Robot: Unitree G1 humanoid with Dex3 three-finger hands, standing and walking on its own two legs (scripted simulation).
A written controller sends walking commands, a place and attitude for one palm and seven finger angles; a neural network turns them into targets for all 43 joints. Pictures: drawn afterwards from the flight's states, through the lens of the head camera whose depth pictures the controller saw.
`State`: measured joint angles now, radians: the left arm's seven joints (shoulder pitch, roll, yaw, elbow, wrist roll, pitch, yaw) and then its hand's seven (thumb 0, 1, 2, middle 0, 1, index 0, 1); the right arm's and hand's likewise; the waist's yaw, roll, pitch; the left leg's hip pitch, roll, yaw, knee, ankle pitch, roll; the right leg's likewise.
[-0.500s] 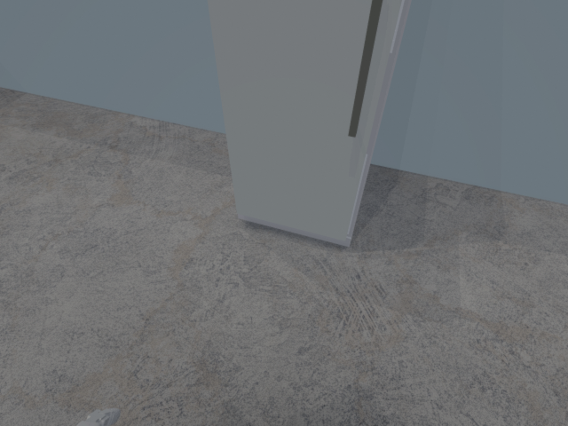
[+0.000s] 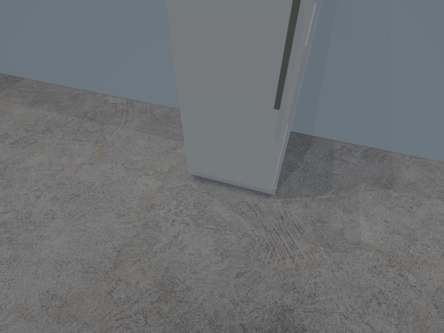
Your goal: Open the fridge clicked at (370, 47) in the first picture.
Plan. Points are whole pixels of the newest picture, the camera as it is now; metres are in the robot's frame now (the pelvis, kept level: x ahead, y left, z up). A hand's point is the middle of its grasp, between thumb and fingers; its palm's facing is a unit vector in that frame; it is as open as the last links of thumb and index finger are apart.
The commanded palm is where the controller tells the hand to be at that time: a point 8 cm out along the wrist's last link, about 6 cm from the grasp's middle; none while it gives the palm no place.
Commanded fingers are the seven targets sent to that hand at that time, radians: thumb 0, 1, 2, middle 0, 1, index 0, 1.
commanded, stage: stand and wait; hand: right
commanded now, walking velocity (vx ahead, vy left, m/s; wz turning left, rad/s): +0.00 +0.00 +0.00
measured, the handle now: (289, 44) +0.94 -0.17 +0.11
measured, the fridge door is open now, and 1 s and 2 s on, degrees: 0 0 0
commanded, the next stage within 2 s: look at it before walking up in 0.32 s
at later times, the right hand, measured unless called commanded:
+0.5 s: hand out of the picture +0.07 -0.24 -0.15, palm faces -0.03 +0.94 -0.33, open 7.4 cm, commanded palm none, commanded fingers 0.00 -0.90 -0.90 0.20 0.30 0.20 0.30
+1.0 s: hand out of the picture +0.07 -0.24 -0.15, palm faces -0.03 +0.94 -0.33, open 7.4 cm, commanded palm none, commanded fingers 0.00 -0.90 -0.90 0.20 0.30 0.20 0.30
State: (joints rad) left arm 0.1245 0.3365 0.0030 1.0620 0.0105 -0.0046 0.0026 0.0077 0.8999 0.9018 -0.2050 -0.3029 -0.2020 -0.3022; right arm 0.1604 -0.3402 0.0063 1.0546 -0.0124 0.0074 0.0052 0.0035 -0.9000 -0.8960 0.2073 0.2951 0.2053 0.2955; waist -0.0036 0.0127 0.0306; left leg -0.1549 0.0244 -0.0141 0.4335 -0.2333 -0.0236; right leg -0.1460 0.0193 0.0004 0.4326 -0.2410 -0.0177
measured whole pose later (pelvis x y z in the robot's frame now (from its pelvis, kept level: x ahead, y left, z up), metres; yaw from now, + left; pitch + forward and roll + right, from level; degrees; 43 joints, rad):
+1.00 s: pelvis +0.00 +0.01 +0.00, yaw +0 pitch -2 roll +0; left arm 0.11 0.34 0.00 1.11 0.01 -0.01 0.00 0.01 0.90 0.90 -0.20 -0.30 -0.20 -0.30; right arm 0.14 -0.34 0.01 1.09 -0.01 0.00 0.01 0.00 -0.90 -0.90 0.21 0.29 0.20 0.30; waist 0.00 0.01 0.04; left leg -0.14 0.01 -0.01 0.38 -0.21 -0.01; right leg -0.13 0.00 0.01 0.38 -0.21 0.00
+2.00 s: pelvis +0.14 -0.02 -0.01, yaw +28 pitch +0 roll +2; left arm 0.19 0.16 0.01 0.89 0.02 -0.06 0.02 0.01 0.90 0.90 -0.20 -0.30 -0.20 -0.30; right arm 0.34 -0.26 -0.10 1.00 -0.03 0.03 0.03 0.01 -0.90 -0.90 0.20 0.29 0.20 0.29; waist -0.05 0.05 0.03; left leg -0.43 -0.02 -0.02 1.12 -0.44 -0.01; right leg -0.25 -0.07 -0.14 0.57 -0.31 -0.04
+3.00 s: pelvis +0.34 -0.01 +0.00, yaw +64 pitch +0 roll +3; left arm 0.18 0.16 0.02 0.87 0.02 0.00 0.03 0.01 0.90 0.90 -0.20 -0.30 -0.20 -0.30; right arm 0.23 -0.28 -0.12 0.90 -0.02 0.08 0.03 0.00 -0.91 -0.90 0.20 0.29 0.20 0.29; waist -0.03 0.05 0.07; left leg -0.52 0.01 0.00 1.20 -0.39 -0.08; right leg -0.23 -0.11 -0.19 0.52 -0.28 -0.04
